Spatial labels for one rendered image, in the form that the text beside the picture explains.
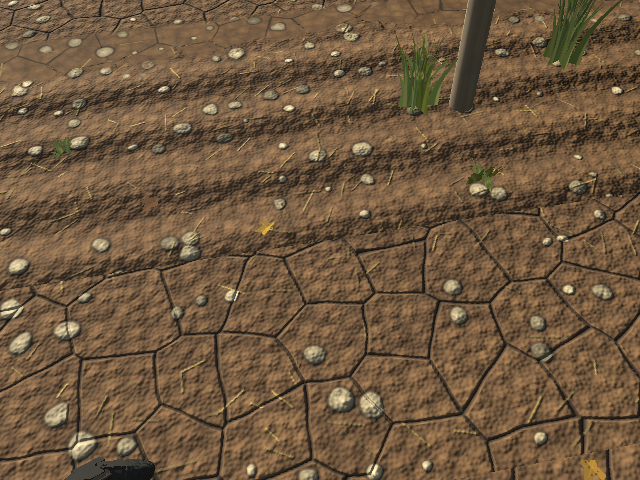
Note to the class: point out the left robot hand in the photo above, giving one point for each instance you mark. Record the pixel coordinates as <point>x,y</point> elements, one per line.
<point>128,469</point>

